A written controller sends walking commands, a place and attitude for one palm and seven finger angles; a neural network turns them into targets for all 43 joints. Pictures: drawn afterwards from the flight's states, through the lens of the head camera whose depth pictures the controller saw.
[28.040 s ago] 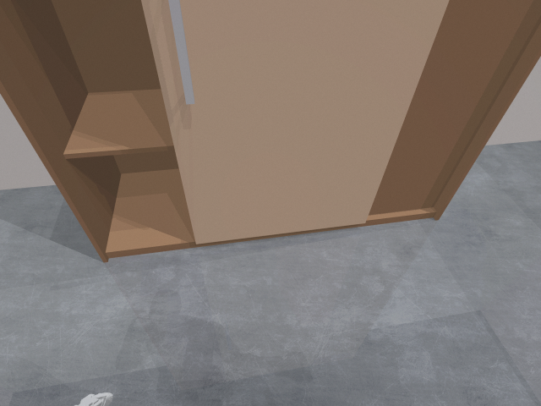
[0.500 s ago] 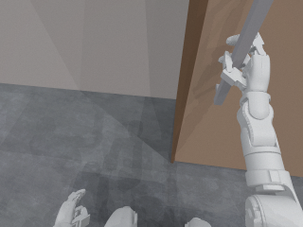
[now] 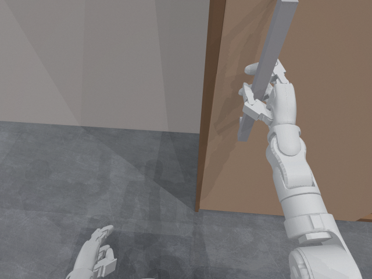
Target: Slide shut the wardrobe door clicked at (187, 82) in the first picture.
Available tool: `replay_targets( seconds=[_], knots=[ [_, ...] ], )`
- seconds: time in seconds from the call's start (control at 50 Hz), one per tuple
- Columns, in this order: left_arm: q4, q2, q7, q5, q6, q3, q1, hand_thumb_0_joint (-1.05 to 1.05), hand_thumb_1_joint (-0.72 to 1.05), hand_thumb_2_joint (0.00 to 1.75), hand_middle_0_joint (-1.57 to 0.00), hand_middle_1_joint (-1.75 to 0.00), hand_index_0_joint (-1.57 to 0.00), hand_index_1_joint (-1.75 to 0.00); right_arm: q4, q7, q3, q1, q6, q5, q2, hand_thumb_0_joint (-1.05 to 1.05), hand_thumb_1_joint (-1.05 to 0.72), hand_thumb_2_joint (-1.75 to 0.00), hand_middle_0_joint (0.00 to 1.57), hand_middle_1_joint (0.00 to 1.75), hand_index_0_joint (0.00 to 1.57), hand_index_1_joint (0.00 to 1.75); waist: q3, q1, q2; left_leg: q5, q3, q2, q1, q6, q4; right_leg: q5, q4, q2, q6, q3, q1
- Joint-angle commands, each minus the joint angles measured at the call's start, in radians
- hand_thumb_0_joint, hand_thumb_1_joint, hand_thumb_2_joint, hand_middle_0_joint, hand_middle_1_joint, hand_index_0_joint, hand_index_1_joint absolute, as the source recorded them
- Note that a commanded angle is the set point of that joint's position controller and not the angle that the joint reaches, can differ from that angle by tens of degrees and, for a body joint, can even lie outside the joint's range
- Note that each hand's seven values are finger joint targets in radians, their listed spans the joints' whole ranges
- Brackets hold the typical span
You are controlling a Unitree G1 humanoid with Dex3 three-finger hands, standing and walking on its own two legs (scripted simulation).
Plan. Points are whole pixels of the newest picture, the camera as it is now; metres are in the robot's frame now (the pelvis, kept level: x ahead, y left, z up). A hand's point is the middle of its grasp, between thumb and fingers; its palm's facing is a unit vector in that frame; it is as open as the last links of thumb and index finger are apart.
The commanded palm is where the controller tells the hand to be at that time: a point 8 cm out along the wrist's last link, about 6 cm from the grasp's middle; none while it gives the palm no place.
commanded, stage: stop walking and hold the door there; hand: right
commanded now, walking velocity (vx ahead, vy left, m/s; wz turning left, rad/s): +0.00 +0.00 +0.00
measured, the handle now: (257, 81) +0.47 -0.13 +0.17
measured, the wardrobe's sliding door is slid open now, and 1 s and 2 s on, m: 0.00 0.00 0.00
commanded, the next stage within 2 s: loosen the grip on the handle in 0.34 s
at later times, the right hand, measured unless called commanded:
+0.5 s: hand (248, 99) +0.42 -0.11 +0.16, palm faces +0.04 +0.98 -0.20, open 6.6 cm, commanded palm +0.38 -0.15 +0.16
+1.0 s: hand (251, 99) +0.42 -0.11 +0.16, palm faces +0.08 +0.99 -0.11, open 14.2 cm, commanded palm +0.39 -0.15 +0.16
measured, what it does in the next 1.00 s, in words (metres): stands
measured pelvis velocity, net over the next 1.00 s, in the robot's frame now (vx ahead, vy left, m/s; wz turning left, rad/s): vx -0.04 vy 0.02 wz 0.05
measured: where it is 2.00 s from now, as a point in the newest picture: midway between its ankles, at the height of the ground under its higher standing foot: outside the picture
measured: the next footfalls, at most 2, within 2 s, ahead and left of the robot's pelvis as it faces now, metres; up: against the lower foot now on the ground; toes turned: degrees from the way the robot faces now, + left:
none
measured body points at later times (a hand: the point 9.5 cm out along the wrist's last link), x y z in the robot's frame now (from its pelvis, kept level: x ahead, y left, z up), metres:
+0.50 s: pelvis -0.01 +0.02 +0.00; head +0.01 +0.03 +0.45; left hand +0.13 +0.27 -0.11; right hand +0.42 -0.16 +0.17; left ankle +0.01 +0.13 -0.74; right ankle -0.01 -0.11 -0.74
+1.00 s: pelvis -0.04 +0.02 -0.01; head -0.02 +0.01 +0.44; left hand +0.00 +0.29 -0.12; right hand +0.41 -0.17 +0.16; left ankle +0.01 +0.13 -0.74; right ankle -0.01 -0.10 -0.74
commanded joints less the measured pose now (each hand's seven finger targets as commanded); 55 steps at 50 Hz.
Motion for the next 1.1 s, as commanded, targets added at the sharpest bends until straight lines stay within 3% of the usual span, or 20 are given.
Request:
replay_targets(
  seconds=[0.0,0.04,0.12,0.4,0.42,0.44,0.46,0.48,0.52,0.54,0.58,0.64,0.7,0.76,0.8,0.82,0.84,0.9,0.96,1.08],
  knots=[
    [-0.127,0.117,0.009,-0.007,-0.026,0.042,-0.033,0.00,0.90,0.90,-0.20,-0.30,-0.20,-0.30,-0.254,0.053,0.084,-0.380,-0.082,-0.040,-0.006,0.00,-0.90,-0.90,0.45,1.40,0.45,1.40,-0.461,0.052,-0.037,0.461,-0.038,0.063,0.161,0.007,-0.115,0.657,0.022,-0.132,-0.010,0.056,0.232],
    [-0.125,0.118,0.023,-0.002,-0.019,0.042,-0.039,0.00,0.90,0.90,-0.20,-0.30,-0.20,-0.30,-0.221,0.051,0.080,-0.351,-0.074,-0.039,-0.020,0.00,-0.90,-0.90,0.45,1.40,0.45,1.40,-0.421,0.056,-0.072,0.483,-0.050,0.095,0.166,0.009,-0.085,0.470,-0.043,-0.105,0.014,0.052,0.133],
    [-0.119,0.114,0.033,-0.005,-0.006,0.043,-0.018,0.00,0.90,0.90,-0.20,-0.30,-0.20,-0.30,-0.232,0.037,0.019,-0.333,-0.079,-0.029,-0.079,0.00,-0.90,-0.90,0.45,1.40,0.45,1.40,-0.488,0.052,0.056,0.623,-0.071,0.106,0.200,0.010,-0.087,0.517,-0.005,-0.088,0.011,0.037,0.168],
    [-0.103,0.126,0.054,-0.004,0.024,0.043,-0.012,0.00,0.90,0.90,-0.20,-0.30,-0.20,-0.30,-0.077,0.028,0.000,-0.291,-0.069,-0.016,-0.090,0.00,-0.90,-0.90,0.45,1.40,0.45,1.40,-0.401,0.044,0.055,0.384,-0.066,0.090,0.130,-0.007,-0.188,0.385,-0.086,-0.071,0.000,0.033,0.149],
    [-0.134,0.161,0.028,0.013,-0.015,0.132,0.015,0.00,0.90,0.90,-0.20,-0.30,-0.20,-0.30,-0.227,0.020,-0.475,-1.003,-0.080,-0.145,-0.732,0.00,-0.90,-0.90,0.45,1.40,0.45,1.40,-0.228,-0.004,0.319,0.591,-0.159,0.065,0.078,-0.045,-0.261,0.293,0.000,-0.057,-0.035,-0.035,0.066],
    [-0.013,0.186,0.003,0.028,-0.058,0.161,-0.016,0.00,0.90,0.90,-0.20,-0.30,-0.20,-0.30,0.096,0.056,-0.470,-1.119,0.034,-0.116,-0.654,0.00,-0.78,-0.84,0.45,1.40,0.45,1.40,-0.503,0.093,0.025,0.716,-0.078,0.034,0.205,0.077,-0.029,0.475,-0.132,0.040,-0.014,0.020,-0.078],
    [-0.047,0.161,-0.002,-0.001,-0.084,0.105,0.135,0.00,0.90,0.90,-0.20,-0.30,-0.20,-0.30,0.205,0.069,-0.284,-0.813,0.056,-0.130,-0.389,0.00,-0.66,-0.78,0.45,1.40,0.45,1.40,-0.565,0.099,0.198,0.740,-0.017,0.007,0.199,0.047,-0.021,0.589,-0.081,0.048,-0.007,0.003,0.038],
    [-0.049,0.144,-0.007,-0.023,-0.068,0.100,0.159,0.00,0.90,0.90,-0.20,-0.30,-0.20,-0.30,0.281,0.094,-0.186,-0.521,0.067,-0.072,-0.113,0.00,-0.54,-0.73,0.45,1.40,0.45,1.40,-0.506,0.097,0.187,0.656,0.011,-0.005,0.112,0.029,-0.038,0.583,-0.064,0.034,0.004,0.033,0.039],
    [-0.075,0.178,-0.016,-0.007,-0.070,0.091,0.096,0.00,0.90,0.90,-0.20,-0.30,-0.20,-0.30,0.135,0.099,-0.348,-0.433,0.012,0.035,-0.241,0.00,-0.30,-0.61,0.45,1.40,0.45,1.40,-0.622,0.002,-0.139,0.499,-0.019,0.008,0.116,0.043,-0.068,0.502,-0.057,0.042,0.029,0.022,0.167],
    [-0.085,0.178,-0.022,0.004,-0.073,0.080,0.095,0.00,0.90,0.90,-0.20,-0.30,-0.20,-0.30,0.145,0.083,-0.387,-0.404,-0.010,0.039,-0.279,0.00,-0.17,-0.55,0.45,1.40,0.45,1.40,-0.624,-0.002,-0.171,0.477,-0.015,0.010,0.125,0.049,-0.066,0.462,-0.053,0.047,0.031,0.024,0.151],
    [-0.106,0.152,-0.037,-0.002,-0.081,0.072,0.094,0.00,0.90,0.90,-0.20,-0.30,-0.20,-0.30,0.095,0.065,-0.214,-0.491,-0.076,0.008,-0.136,0.00,0.07,-0.43,0.45,1.40,0.45,1.40,-0.484,0.060,0.007,0.338,-0.010,0.000,0.051,0.029,-0.100,0.293,-0.071,0.035,0.002,0.028,0.054],
    [-0.106,0.176,-0.042,-0.006,-0.089,0.077,0.113,0.00,0.90,0.90,-0.20,-0.30,-0.20,-0.30,0.137,0.015,-0.176,-0.588,-0.153,-0.084,-0.214,0.00,0.43,-0.26,0.44,1.38,0.44,1.38,-0.303,0.117,0.158,0.028,-0.031,0.005,-0.091,0.008,-0.156,0.012,-0.091,0.020,-0.024,0.042,-0.065],
    [-0.104,0.175,-0.032,-0.014,-0.109,0.068,0.109,0.00,0.90,0.90,-0.20,-0.30,-0.20,-0.30,0.220,0.006,-0.151,-0.676,-0.185,-0.105,-0.249,0.00,0.55,-0.20,0.40,1.33,0.40,1.33,-0.339,0.115,0.103,-0.158,-0.084,0.017,-0.100,0.009,-0.188,-0.100,-0.073,0.049,-0.028,0.024,-0.106],
    [-0.091,0.180,-0.021,-0.020,-0.120,0.065,0.133,0.00,0.90,0.90,-0.20,-0.30,-0.20,-0.30,0.247,0.037,-0.160,-0.759,-0.195,-0.084,-0.283,0.00,0.55,-0.20,0.36,1.28,0.36,1.28,-0.434,0.122,0.023,-0.144,-0.097,0.017,-0.065,0.016,-0.174,-0.104,-0.068,0.056,-0.024,0.032,-0.087],
    [-0.085,0.179,-0.012,-0.022,-0.134,0.060,0.136,0.00,0.90,0.90,-0.20,-0.30,-0.20,-0.30,0.291,0.053,-0.167,-0.760,-0.189,-0.043,-0.263,0.00,0.55,-0.20,0.33,1.25,0.33,1.25,-0.432,0.117,0.043,-0.159,-0.107,0.016,-0.056,0.015,-0.185,-0.110,-0.062,0.059,-0.022,0.037,-0.103],
    [-0.085,0.192,-0.008,-0.022,-0.135,0.065,0.135,0.00,0.90,0.90,-0.20,-0.30,-0.20,-0.30,0.266,0.053,-0.270,-0.732,-0.192,-0.031,-0.377,0.00,0.55,-0.20,0.32,1.23,0.32,1.23,-0.469,0.083,0.033,-0.165,-0.119,0.020,-0.011,0.019,-0.186,-0.098,-0.063,0.059,-0.021,0.034,-0.108],
    [-0.086,0.197,-0.005,-0.019,-0.130,0.059,0.129,0.00,0.90,0.90,-0.20,-0.30,-0.20,-0.30,0.297,0.053,-0.296,-0.687,-0.186,-0.021,-0.405,0.00,0.55,-0.20,0.30,1.22,0.30,1.22,-0.452,0.077,0.064,-0.157,-0.117,0.018,0.009,0.019,-0.186,-0.090,-0.071,0.056,-0.022,0.042,-0.137],
    [-0.087,0.181,-0.011,-0.015,-0.140,0.055,0.128,0.00,0.90,0.90,-0.20,-0.30,-0.20,-0.30,0.275,0.044,-0.215,-0.700,-0.202,-0.028,-0.302,0.00,0.55,-0.20,0.26,1.17,0.26,1.17,-0.398,0.095,0.024,-0.128,-0.092,0.013,-0.047,0.017,-0.173,-0.090,-0.074,0.053,-0.027,0.043,-0.128],
    [-0.097,0.195,-0.018,-0.007,-0.140,0.061,0.142,0.00,0.90,0.90,-0.20,-0.30,-0.20,-0.30,0.248,0.030,-0.236,-0.629,-0.215,-0.046,-0.324,0.00,0.55,-0.20,0.25,1.15,0.25,1.15,-0.425,0.083,0.020,-0.059,-0.066,0.002,-0.045,0.023,-0.139,-0.052,-0.077,0.046,-0.029,0.058,-0.106],
    [-0.085,0.194,-0.020,-0.003,-0.141,0.070,0.170,0.00,0.90,0.90,-0.20,-0.30,-0.20,-0.30,0.165,0.012,-0.165,-0.629,-0.178,-0.029,-0.205,0.00,0.55,-0.20,0.25,1.15,0.25,1.15,-0.430,0.103,0.041,0.087,-0.033,-0.010,-0.069,0.020,-0.111,0.073,-0.071,0.028,-0.021,0.071,-0.025]
  ],
)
